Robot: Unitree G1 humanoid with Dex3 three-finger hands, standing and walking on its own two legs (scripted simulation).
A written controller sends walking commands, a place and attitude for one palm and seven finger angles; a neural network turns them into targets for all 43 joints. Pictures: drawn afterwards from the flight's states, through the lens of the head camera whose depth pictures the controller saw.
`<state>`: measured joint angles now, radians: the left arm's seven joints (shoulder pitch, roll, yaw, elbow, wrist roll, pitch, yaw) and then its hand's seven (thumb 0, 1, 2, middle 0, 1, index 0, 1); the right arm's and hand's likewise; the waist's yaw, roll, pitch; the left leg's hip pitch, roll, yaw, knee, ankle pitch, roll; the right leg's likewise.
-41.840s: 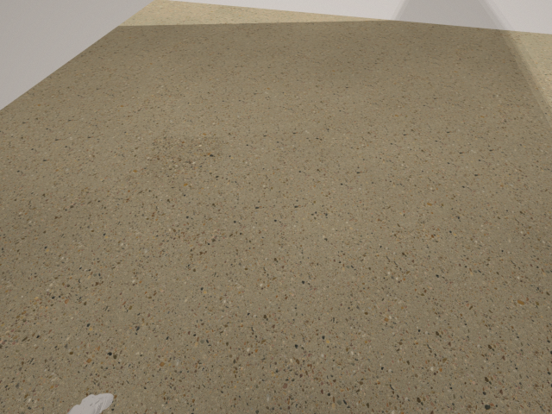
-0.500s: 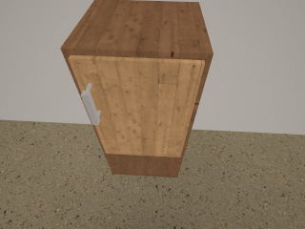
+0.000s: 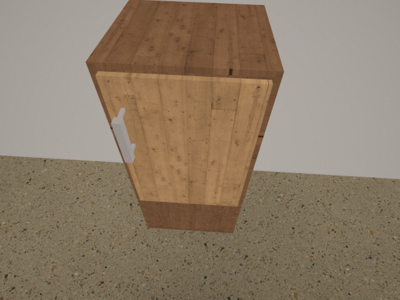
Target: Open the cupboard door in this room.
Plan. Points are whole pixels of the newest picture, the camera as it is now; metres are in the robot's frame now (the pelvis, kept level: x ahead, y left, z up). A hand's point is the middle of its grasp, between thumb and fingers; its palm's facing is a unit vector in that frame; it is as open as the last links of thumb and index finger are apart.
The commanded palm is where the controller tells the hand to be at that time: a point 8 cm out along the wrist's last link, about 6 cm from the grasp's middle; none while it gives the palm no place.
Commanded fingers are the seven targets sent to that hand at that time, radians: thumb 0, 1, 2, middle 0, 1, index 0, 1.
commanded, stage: raise the hand with hooked fingers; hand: left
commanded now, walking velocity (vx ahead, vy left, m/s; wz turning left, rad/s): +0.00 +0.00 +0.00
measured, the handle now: (126, 136) +0.51 +0.24 -0.01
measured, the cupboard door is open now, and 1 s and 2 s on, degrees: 0 0 0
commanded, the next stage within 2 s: none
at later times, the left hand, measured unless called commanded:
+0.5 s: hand (107, 287) +0.15 +0.20 -0.07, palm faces -0.02 -1.00 +0.05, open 8.5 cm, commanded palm +0.13 +0.26 -0.05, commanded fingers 0.00 0.41 0.69 -0.23 -0.62 -0.23 -0.62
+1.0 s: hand (82, 257) +0.20 +0.25 -0.03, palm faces +0.02 -1.00 -0.05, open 11.5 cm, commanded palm +0.17 +0.30 -0.03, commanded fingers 0.00 -0.17 0.44 -0.28 -0.99 -0.28 -0.99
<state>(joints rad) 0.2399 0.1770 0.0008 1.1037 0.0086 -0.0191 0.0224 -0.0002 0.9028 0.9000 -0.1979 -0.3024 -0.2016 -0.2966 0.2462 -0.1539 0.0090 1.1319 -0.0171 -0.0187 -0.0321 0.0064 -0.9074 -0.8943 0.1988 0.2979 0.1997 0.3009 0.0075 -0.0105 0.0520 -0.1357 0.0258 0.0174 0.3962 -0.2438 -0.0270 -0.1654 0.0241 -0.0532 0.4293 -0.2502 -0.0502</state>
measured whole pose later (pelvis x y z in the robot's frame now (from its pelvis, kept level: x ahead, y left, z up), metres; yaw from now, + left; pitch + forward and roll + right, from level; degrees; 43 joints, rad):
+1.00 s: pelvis -0.04 +0.04 -0.08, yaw +1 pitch +14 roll -2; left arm 0.29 0.28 0.25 0.08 -0.31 -0.35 -0.31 0.00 0.05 0.54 -0.26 -0.85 -0.26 -0.84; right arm 0.29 -0.24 0.02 0.56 0.02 -0.20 -0.06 0.02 -0.90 -0.89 0.21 0.30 0.21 0.30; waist -0.02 0.03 -0.11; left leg -0.85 0.01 -0.01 1.10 -0.50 0.02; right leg -0.82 -0.01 -0.08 1.04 -0.46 -0.01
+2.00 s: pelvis -0.02 +0.03 -0.05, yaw +0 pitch +12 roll -2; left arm -0.04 0.40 0.44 0.46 -0.36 -0.31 -0.52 -0.02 -0.50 0.30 -0.30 -1.20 -0.30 -1.20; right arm 0.29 -0.29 0.02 0.56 0.04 -0.17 -0.07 0.01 -0.90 -0.89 0.20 0.30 0.20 0.30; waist -0.02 0.02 -0.08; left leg -0.68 0.02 0.00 0.93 -0.45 0.01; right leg -0.67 0.01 -0.07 0.88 -0.41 -0.02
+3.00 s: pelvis -0.03 +0.03 -0.06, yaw +0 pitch +15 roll -2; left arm -0.39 0.47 0.45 0.79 -0.28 -0.34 -0.49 -0.02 -0.50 0.30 -0.30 -1.20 -0.30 -1.20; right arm 0.32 -0.29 0.03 0.61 0.03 -0.10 -0.07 0.01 -0.90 -0.89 0.20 0.30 0.20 0.30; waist -0.06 0.02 -0.09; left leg -0.76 0.02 0.00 0.96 -0.45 0.01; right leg -0.75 0.01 -0.06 0.91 -0.41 -0.02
